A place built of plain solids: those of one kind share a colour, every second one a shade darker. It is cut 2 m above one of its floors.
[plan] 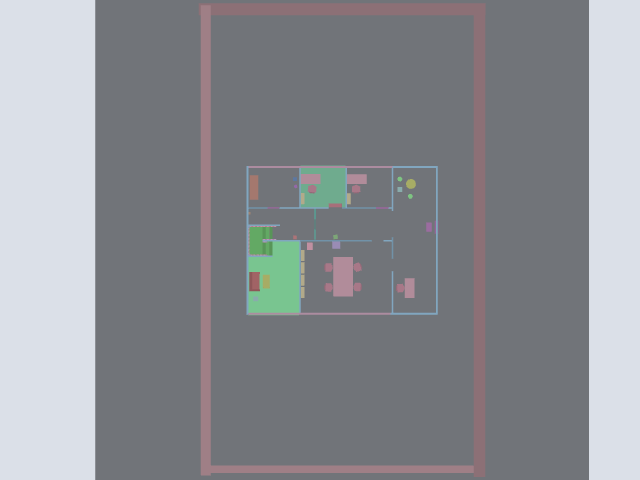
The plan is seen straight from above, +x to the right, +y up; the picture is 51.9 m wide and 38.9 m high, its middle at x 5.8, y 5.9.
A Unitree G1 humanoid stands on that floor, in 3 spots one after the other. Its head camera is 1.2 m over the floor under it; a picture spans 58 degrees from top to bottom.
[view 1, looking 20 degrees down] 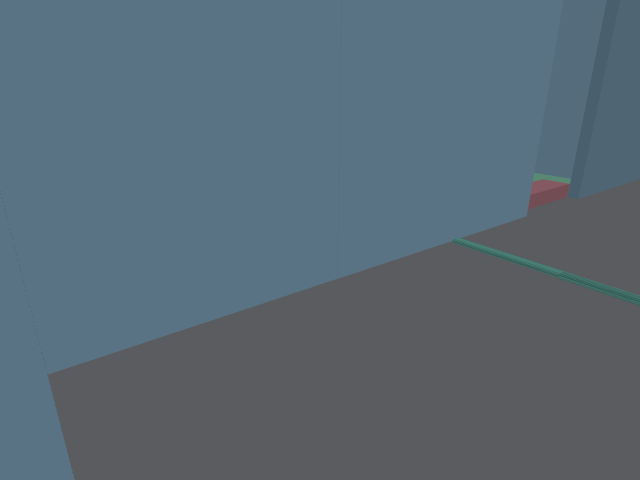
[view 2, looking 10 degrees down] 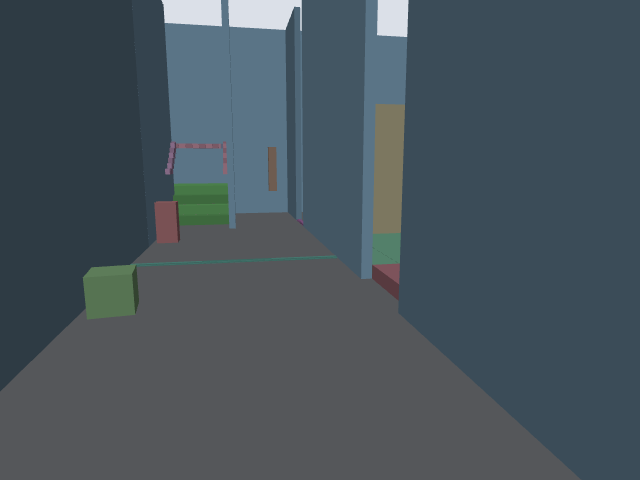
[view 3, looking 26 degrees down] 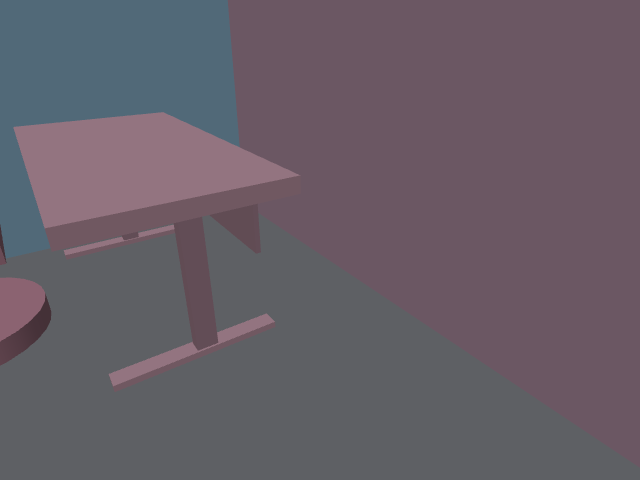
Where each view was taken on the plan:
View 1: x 2.55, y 6.47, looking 53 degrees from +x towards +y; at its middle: wall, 2.63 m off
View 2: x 10.77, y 7.17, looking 169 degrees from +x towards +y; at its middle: wall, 6.76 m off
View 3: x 10.85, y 10.44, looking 145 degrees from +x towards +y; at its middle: glazing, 2.53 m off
